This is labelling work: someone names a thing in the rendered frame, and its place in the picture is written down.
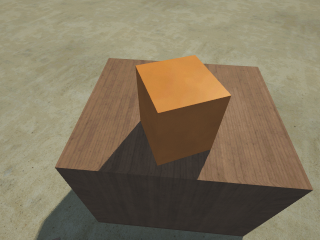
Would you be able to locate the carton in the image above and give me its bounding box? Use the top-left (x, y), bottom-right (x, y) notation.
top-left (135, 55), bottom-right (232, 166)

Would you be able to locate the pedestal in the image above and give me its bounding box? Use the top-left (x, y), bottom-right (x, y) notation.
top-left (55, 58), bottom-right (313, 237)

